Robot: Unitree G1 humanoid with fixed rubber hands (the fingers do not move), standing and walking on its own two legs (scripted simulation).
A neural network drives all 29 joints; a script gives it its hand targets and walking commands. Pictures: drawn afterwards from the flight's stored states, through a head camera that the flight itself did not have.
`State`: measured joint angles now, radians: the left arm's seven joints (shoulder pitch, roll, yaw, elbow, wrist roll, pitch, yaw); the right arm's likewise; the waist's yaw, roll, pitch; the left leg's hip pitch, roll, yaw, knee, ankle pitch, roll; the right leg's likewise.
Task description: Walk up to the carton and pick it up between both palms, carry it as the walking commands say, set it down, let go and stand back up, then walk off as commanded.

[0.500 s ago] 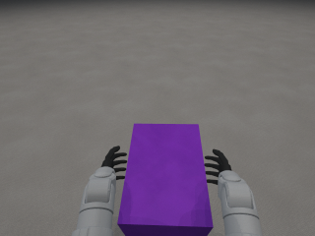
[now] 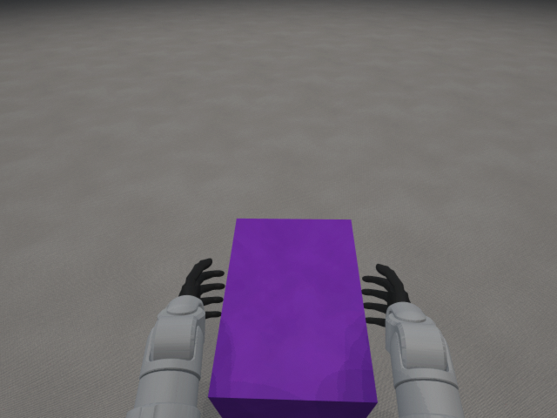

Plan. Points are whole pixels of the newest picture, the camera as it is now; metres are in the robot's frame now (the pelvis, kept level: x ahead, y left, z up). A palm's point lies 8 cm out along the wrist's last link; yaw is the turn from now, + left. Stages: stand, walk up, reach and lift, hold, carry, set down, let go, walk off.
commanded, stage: hold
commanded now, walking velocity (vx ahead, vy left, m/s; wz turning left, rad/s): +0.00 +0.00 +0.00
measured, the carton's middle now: (292, 314) +0.33 +0.00 -0.03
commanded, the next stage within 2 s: carry in 0.26 s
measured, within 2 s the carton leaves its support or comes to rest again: neither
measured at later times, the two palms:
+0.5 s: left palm (180, 312) +0.27 +0.16 +0.06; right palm (388, 313) +0.28 -0.13 +0.06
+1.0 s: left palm out of the picture +0.09 +0.19 +0.09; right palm (378, 400) +0.15 -0.09 +0.08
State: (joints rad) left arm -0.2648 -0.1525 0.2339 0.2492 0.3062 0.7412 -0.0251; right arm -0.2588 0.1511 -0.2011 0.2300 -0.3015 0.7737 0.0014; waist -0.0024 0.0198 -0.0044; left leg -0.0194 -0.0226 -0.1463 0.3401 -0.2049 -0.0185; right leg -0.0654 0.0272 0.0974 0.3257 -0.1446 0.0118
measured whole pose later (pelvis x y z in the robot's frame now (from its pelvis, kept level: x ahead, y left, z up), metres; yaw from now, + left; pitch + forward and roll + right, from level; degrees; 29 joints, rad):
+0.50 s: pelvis -0.02 +0.01 -0.03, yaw +2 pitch +2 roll +0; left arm -0.26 -0.15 0.12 -0.05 0.21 0.90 0.11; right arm -0.24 0.15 -0.13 -0.08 -0.20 0.92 -0.10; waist -0.01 0.00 -0.09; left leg -0.40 -0.06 -0.14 0.68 -0.31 -0.02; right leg -0.43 0.01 0.05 0.65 -0.26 0.03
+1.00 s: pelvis -0.14 -0.01 -0.02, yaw +13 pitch +5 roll -2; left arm -0.16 -0.13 0.03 -0.44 0.09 1.25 0.24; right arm -0.15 0.13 -0.02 -0.45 -0.11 1.26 -0.24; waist 0.00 0.05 -0.12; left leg -0.56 -0.04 -0.14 0.43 0.04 -0.02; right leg -0.33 0.05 -0.11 0.61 -0.42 0.03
